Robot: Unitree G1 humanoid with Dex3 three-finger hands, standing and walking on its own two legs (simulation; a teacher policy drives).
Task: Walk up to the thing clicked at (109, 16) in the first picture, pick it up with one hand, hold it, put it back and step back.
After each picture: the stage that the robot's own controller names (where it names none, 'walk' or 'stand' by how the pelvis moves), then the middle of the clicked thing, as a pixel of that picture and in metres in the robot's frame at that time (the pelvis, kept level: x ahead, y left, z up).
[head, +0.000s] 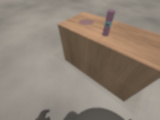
stand; (108, 24) +0.90 -0.13 +0.11
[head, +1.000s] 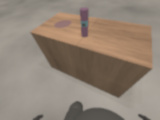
walk; (84, 23) +0.78 +0.12 +0.13
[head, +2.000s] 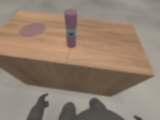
stand; (71, 31) +0.54 +0.17 +0.15
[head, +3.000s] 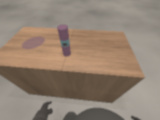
walk; (65, 42) +0.53 +0.22 +0.11
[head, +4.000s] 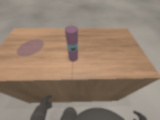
stand; (72, 46) +0.46 +0.14 +0.13
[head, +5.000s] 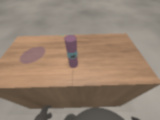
stand; (72, 53) +0.43 +0.14 +0.11
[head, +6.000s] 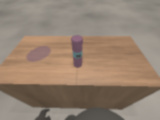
stand; (77, 53) +0.45 +0.11 +0.11
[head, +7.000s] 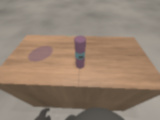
stand; (80, 54) +0.44 +0.09 +0.11
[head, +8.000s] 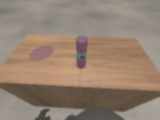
rise first; (81, 54) +0.43 +0.08 +0.11
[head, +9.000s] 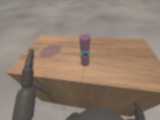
rise first; (85, 52) +0.46 +0.09 +0.11
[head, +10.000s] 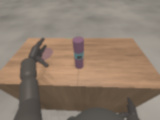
go down; (78, 54) +0.45 +0.08 +0.11
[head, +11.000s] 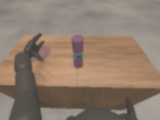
go down; (78, 53) +0.44 +0.08 +0.11
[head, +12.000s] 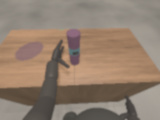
close in; (74, 50) +0.44 +0.09 +0.13
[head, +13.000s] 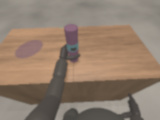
close; (72, 46) +0.45 +0.10 +0.15
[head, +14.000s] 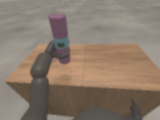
lift; (61, 42) +0.32 +0.16 +0.32
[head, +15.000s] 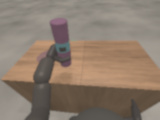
hold; (63, 46) +0.33 +0.16 +0.28
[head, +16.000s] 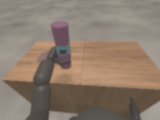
hold; (63, 49) +0.32 +0.16 +0.27
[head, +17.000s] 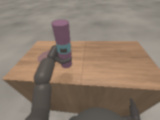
hold; (64, 47) +0.32 +0.16 +0.28
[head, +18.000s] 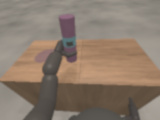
crouch; (69, 41) +0.37 +0.13 +0.28
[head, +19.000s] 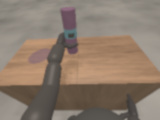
lower; (70, 34) +0.44 +0.11 +0.28
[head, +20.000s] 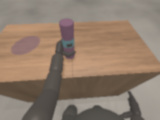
lower; (68, 42) +0.47 +0.11 +0.16
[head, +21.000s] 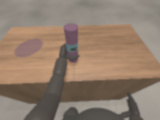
lower; (72, 46) +0.45 +0.10 +0.15
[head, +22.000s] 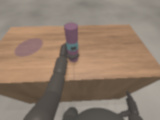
lower; (72, 45) +0.45 +0.10 +0.15
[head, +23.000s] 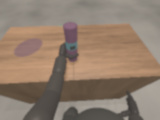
lower; (71, 45) +0.46 +0.10 +0.15
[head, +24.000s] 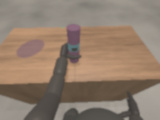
open; (73, 46) +0.45 +0.10 +0.15
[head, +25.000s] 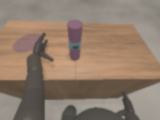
rise; (74, 44) +0.45 +0.09 +0.15
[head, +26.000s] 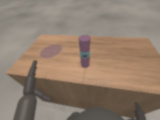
sink last; (84, 53) +0.44 +0.09 +0.12
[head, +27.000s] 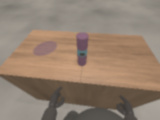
stand; (82, 51) +0.44 +0.09 +0.11
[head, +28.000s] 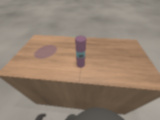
stand; (80, 53) +0.45 +0.10 +0.11
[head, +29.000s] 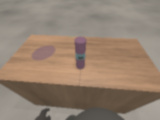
stand; (80, 55) +0.43 +0.09 +0.11
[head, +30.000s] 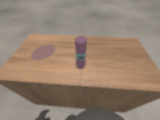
stand; (80, 54) +0.43 +0.09 +0.11
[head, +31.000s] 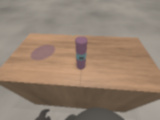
stand; (81, 55) +0.42 +0.09 +0.11
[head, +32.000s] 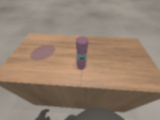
stand; (81, 55) +0.42 +0.08 +0.11
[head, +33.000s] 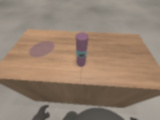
walk; (81, 52) +0.43 +0.09 +0.11
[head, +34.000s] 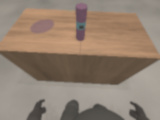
walk; (80, 25) +0.62 +0.13 +0.13
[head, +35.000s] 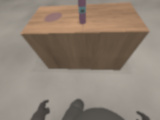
walk; (82, 10) +0.90 +0.15 +0.13
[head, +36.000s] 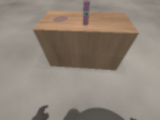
stand; (86, 13) +1.07 +0.12 +0.13
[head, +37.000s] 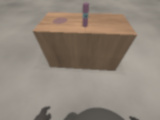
stand; (85, 15) +1.06 +0.11 +0.11
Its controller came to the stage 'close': yes
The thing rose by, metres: 0.20
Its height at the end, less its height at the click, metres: +0.00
